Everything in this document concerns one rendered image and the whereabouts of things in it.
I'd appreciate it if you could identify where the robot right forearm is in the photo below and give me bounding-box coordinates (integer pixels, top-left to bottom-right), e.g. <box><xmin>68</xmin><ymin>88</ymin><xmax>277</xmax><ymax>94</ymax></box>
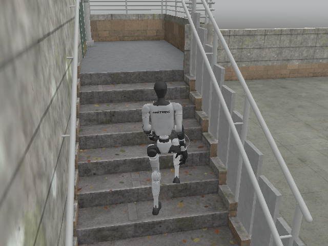
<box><xmin>177</xmin><ymin>125</ymin><xmax>187</xmax><ymax>151</ymax></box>

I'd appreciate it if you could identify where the humanoid robot head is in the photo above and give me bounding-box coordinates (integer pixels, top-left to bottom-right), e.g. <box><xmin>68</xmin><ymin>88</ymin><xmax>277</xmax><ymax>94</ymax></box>
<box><xmin>153</xmin><ymin>81</ymin><xmax>170</xmax><ymax>106</ymax></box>

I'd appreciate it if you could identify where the right robot hand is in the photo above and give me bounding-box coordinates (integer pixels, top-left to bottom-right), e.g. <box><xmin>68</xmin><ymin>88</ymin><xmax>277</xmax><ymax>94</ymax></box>
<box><xmin>175</xmin><ymin>150</ymin><xmax>188</xmax><ymax>165</ymax></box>

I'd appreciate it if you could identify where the right robot shin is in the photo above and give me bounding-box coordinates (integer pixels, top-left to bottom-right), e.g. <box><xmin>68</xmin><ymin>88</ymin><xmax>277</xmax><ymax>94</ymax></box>
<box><xmin>173</xmin><ymin>153</ymin><xmax>180</xmax><ymax>178</ymax></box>

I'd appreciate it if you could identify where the left robot upper arm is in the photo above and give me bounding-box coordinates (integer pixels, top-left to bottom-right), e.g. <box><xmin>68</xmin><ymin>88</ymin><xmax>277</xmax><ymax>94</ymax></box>
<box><xmin>141</xmin><ymin>104</ymin><xmax>151</xmax><ymax>131</ymax></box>

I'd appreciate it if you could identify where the robot left forearm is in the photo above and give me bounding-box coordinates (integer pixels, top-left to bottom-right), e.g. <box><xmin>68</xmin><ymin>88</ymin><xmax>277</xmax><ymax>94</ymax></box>
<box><xmin>142</xmin><ymin>125</ymin><xmax>153</xmax><ymax>137</ymax></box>

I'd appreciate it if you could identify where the right robot upper arm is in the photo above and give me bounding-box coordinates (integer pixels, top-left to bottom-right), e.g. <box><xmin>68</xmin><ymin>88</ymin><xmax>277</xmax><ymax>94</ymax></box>
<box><xmin>172</xmin><ymin>102</ymin><xmax>182</xmax><ymax>132</ymax></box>

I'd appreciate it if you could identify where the left robot hand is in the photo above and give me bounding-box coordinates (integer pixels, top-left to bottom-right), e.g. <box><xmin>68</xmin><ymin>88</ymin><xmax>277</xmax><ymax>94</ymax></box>
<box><xmin>149</xmin><ymin>132</ymin><xmax>160</xmax><ymax>141</ymax></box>

